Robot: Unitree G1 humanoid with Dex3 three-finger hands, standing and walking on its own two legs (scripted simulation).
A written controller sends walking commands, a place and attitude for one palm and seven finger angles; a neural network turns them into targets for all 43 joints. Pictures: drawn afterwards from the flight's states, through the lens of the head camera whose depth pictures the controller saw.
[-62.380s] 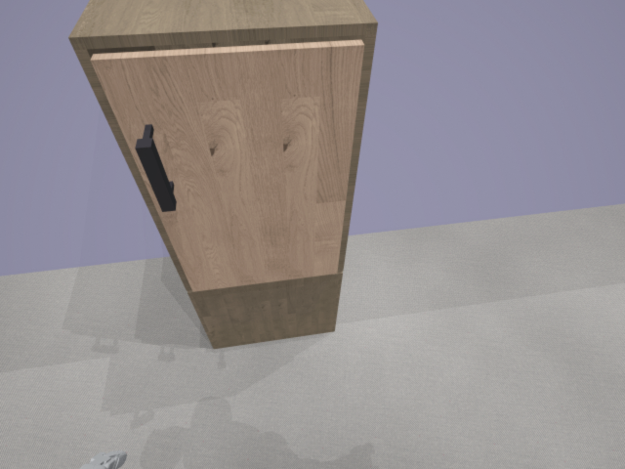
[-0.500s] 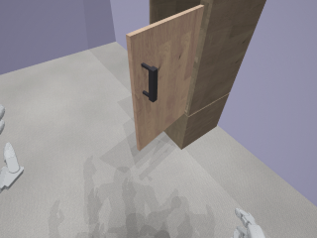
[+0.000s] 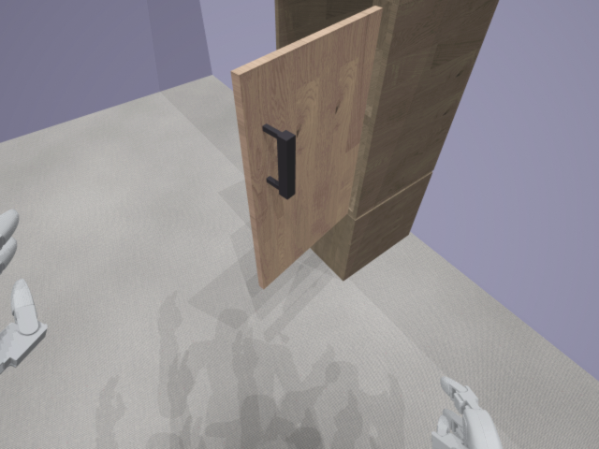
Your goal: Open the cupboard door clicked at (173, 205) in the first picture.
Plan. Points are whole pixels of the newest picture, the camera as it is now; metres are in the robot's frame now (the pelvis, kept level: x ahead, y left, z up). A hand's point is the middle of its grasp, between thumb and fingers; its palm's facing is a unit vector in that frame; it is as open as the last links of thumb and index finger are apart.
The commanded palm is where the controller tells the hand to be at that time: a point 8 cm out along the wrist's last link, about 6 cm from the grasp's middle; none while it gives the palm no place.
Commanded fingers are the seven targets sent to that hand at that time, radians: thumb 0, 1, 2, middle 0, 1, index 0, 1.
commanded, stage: let the arm hang, fingers relaxed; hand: left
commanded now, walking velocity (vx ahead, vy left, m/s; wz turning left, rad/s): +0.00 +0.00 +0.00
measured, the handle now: (278, 162) +0.57 +0.08 +0.05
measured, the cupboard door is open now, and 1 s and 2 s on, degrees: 100 100 100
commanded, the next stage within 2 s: look to check the result in 1.14 s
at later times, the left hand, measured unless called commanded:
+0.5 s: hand out of the picture -0.06 +0.18 -0.18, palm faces +0.06 -0.98 -0.20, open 7.1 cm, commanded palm none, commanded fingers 0.00 0.90 0.90 -0.20 -0.30 -0.20 -0.30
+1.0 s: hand out of the picture -0.03 +0.15 -0.18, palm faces +0.06 -0.99 -0.16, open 7.3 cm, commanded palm none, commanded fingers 0.00 0.90 0.90 -0.20 -0.30 -0.20 -0.30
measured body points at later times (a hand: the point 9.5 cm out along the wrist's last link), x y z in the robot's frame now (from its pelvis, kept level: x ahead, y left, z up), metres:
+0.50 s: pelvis -0.02 +0.00 +0.00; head +0.01 +0.01 +0.45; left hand -0.06 +0.23 -0.16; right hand -0.03 -0.24 -0.15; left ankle +0.01 +0.10 -0.74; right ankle -0.02 -0.09 -0.74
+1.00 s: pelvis -0.01 +0.00 +0.00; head -0.01 -0.01 +0.45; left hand -0.03 +0.20 -0.16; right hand -0.03 -0.20 -0.17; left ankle +0.01 +0.10 -0.74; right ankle -0.02 -0.09 -0.74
